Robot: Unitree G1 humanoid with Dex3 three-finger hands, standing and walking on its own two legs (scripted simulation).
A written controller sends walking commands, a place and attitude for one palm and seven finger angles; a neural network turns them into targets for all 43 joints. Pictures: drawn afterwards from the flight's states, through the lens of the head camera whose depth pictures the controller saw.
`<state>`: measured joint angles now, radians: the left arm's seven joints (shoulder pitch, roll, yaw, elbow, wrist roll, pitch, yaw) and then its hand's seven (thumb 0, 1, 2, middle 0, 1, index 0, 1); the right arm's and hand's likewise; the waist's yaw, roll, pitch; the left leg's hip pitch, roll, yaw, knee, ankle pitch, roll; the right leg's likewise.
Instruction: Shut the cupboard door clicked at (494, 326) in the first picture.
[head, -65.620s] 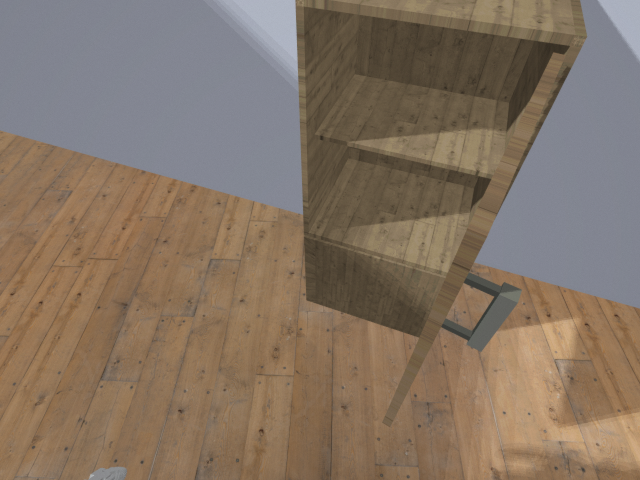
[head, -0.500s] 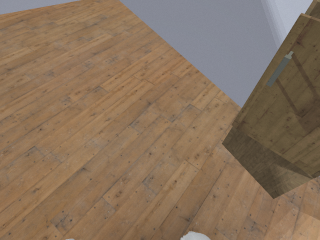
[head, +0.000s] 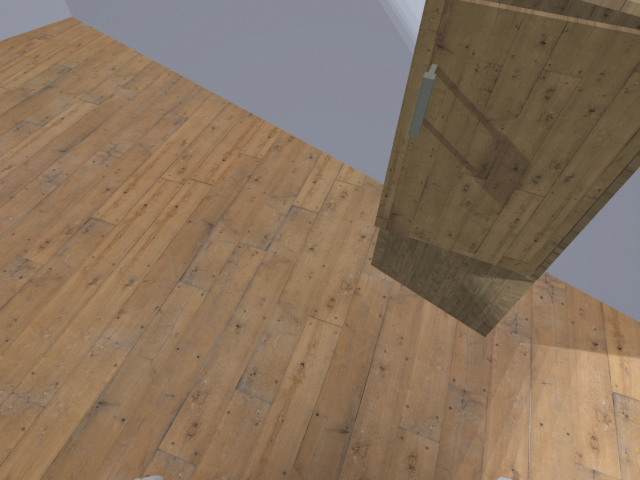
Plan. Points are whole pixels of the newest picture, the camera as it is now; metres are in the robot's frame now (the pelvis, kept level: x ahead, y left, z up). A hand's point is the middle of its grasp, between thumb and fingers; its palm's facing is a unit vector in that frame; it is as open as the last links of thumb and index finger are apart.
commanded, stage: turn to face it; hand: left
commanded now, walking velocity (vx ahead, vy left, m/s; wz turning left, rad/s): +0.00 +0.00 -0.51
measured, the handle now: (423, 101) +0.76 -0.15 +0.06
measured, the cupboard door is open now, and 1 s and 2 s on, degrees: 16 16 16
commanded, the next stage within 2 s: take the last steps up to it in 0.46 s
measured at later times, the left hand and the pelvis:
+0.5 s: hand out of the picture +0.13 +0.15 -0.15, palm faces -0.22 -0.94 -0.25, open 7.4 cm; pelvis +0.01 -0.03 +0.01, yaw -13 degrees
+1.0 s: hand (258, 424) +0.21 +0.11 -0.16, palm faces -0.38 -0.91 -0.16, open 7.4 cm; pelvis +0.08 -0.05 +0.02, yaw -22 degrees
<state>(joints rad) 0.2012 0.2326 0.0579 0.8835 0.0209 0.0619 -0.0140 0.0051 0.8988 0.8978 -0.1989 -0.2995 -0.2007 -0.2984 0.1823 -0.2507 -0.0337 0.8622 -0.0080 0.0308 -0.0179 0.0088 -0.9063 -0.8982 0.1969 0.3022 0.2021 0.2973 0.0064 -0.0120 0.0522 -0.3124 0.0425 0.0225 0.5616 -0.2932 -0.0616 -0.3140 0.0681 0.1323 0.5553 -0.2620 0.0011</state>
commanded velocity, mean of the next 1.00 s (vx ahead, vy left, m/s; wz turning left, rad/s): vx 0.14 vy -0.04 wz -0.24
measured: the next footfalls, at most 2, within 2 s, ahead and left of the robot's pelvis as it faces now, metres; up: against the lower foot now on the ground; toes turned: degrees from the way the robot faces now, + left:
right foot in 0.32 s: +0.02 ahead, -0.14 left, +0.00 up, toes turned -13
left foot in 0.68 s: +0.10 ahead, +0.08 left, +0.00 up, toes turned -13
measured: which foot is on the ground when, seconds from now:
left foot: down 0.00-0.32, up 0.34-0.66, down 0.68-1.00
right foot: down 0.00-0.00, up 0.02-0.30, down 0.32-0.68, up 0.70-1.00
